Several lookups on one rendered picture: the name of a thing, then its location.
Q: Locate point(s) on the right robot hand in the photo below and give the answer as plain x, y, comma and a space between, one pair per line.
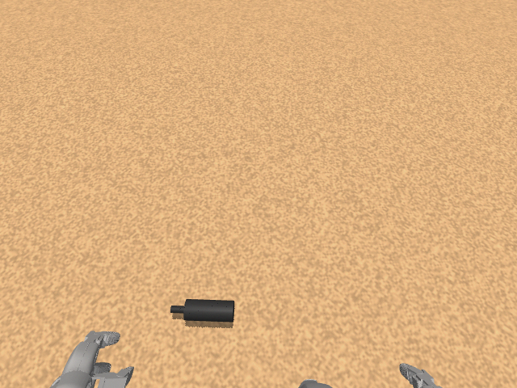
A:
418, 378

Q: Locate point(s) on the left robot hand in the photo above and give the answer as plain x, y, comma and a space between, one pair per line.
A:
84, 356

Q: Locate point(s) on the bottle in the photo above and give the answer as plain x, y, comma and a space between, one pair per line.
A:
206, 310

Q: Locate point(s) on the left robot arm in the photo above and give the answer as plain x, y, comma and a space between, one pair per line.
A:
73, 379

